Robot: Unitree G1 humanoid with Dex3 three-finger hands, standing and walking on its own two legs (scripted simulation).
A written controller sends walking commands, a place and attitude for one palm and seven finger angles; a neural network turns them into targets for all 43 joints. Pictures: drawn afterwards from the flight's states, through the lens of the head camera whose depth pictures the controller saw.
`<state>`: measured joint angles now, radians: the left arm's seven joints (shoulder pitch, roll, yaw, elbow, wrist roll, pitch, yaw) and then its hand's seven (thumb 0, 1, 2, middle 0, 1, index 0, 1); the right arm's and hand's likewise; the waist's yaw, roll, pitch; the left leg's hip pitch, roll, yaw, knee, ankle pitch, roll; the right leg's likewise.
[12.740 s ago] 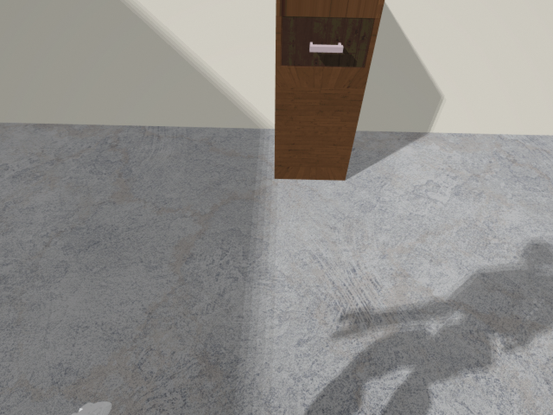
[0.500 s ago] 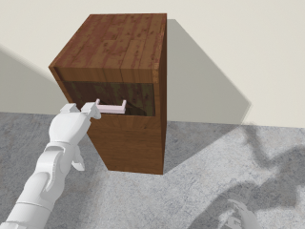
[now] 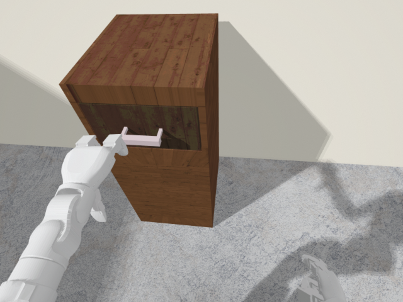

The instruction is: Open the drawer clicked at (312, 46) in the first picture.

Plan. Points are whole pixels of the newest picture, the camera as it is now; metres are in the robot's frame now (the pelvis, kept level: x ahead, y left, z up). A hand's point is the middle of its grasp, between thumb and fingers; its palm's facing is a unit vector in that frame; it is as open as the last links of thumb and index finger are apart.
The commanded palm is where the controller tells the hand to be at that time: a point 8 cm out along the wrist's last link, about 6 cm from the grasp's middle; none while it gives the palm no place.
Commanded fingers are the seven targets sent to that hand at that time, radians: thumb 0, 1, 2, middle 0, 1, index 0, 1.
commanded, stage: move the hooked fingers above the handle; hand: left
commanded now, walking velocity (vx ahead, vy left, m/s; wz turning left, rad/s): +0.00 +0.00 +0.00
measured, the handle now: (140, 135) +0.54 +0.27 -0.04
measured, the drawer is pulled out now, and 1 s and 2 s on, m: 0.00 0.00 0.00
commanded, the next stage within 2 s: lower the fingers behind the handle in 2.00 s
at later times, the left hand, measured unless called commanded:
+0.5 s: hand (112, 159) +0.38 +0.26 +0.05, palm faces -0.02 -0.02 -1.00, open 13.8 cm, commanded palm +0.37 +0.27 +0.10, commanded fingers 0.00 -0.50 0.30 -0.30 -1.20 -0.30 -1.20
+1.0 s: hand (122, 144) +0.44 +0.27 +0.02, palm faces -0.07 +0.00 -1.00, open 13.8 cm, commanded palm +0.43 +0.27 +0.08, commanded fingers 0.00 -0.50 0.30 -0.30 -1.20 -0.30 -1.20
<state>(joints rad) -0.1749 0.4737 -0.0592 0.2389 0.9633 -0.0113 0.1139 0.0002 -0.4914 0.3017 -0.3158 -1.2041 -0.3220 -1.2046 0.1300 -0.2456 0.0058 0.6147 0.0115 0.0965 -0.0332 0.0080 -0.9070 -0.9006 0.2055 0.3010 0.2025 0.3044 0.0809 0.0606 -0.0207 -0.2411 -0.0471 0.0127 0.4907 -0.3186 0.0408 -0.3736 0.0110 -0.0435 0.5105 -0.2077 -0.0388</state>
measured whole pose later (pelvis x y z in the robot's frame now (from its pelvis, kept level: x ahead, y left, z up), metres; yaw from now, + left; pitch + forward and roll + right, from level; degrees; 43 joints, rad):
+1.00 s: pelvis +0.00 +0.01 -0.02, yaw -1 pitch +15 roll +0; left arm -0.69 0.55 0.01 0.93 1.07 -0.15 0.24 0.00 -0.49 0.30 -0.31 -1.20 -0.32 -1.20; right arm 0.31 -0.27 -0.05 0.66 0.01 0.12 -0.03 0.00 -0.91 -0.90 0.21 0.30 0.20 0.30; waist -0.05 0.04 -0.10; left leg -0.55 -0.04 0.03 0.67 -0.38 0.06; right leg -0.67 0.01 -0.03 0.64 -0.24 -0.03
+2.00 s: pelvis +0.01 +0.02 -0.03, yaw -1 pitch +19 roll -2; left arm -0.78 0.58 0.02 1.01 1.07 -0.18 0.26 0.00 -0.49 0.30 -0.32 -1.20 -0.32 -1.20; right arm 0.34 -0.28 -0.05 0.68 -0.02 0.15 -0.02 0.00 -0.91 -0.90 0.21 0.30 0.20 0.30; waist -0.08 0.05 -0.13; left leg -0.65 -0.03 0.02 0.74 -0.43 0.06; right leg -0.75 0.02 -0.04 0.68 -0.26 -0.02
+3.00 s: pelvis +0.00 +0.01 -0.05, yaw -2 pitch +24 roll -2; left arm -0.81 0.60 0.05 1.12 1.11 -0.18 0.35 0.00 -0.49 0.30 -0.31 -1.20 -0.32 -1.20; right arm 0.34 -0.29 -0.03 0.71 -0.04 0.13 -0.01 0.00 -0.91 -0.90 0.21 0.30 0.20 0.30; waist -0.12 0.05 -0.14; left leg -0.85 -0.02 0.03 0.91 -0.48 0.06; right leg -0.95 0.03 -0.04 0.83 -0.30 -0.03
